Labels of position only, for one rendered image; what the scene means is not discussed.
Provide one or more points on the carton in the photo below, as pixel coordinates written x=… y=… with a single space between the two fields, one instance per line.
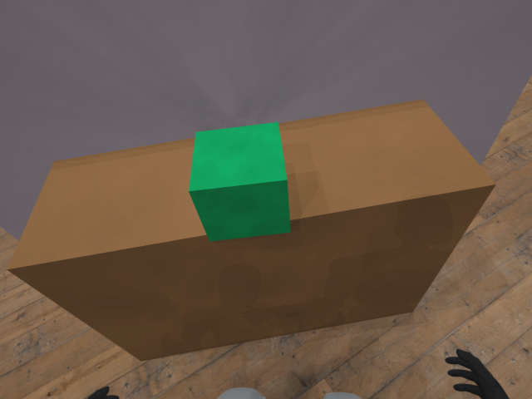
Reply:
x=238 y=182

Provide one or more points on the pedestal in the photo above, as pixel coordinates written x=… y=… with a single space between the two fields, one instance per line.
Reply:
x=378 y=200

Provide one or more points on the right robot hand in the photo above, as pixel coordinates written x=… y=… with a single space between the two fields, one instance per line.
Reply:
x=487 y=386

